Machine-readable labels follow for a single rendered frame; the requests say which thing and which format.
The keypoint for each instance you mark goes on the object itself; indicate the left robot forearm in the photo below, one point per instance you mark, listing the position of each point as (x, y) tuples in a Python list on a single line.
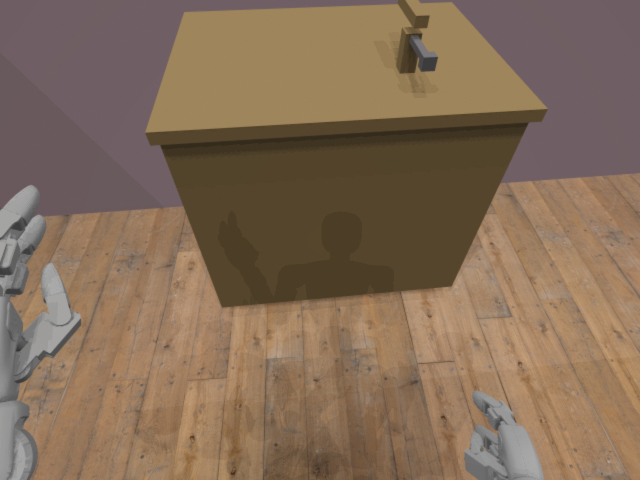
[(18, 449)]

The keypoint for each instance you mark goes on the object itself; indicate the robot right hand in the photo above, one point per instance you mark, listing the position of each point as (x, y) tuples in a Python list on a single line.
[(510, 454)]

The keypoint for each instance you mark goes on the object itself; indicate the tap lever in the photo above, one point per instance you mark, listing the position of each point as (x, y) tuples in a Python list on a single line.
[(427, 60)]

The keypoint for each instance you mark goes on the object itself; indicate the robot left hand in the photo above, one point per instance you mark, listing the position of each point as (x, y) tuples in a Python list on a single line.
[(20, 235)]

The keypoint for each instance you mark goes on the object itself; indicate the counter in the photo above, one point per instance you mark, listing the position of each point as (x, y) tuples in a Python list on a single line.
[(315, 160)]

